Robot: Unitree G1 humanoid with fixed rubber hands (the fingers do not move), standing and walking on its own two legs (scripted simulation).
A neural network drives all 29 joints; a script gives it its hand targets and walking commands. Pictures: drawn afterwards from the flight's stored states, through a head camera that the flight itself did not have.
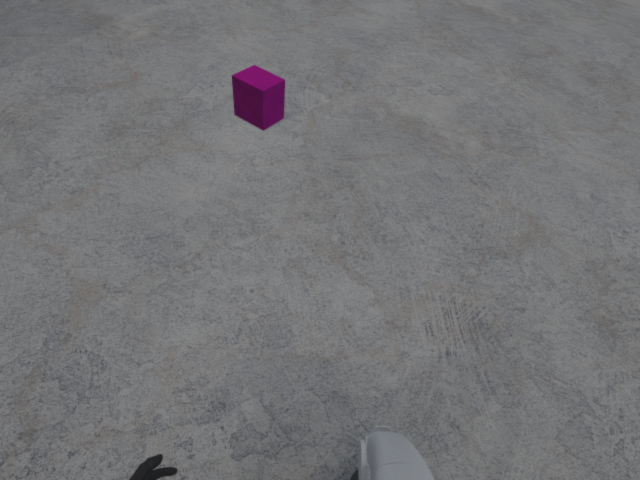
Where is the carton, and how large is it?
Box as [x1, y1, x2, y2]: [232, 65, 284, 130]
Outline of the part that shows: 253,65 232,75 234,112 236,115 263,130 283,117 284,80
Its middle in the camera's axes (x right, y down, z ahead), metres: -0.34 -0.76 +2.13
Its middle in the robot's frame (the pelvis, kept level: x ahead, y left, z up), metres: +2.04 +0.12 -0.67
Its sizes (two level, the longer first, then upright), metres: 0.219 0.173 0.233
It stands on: the floor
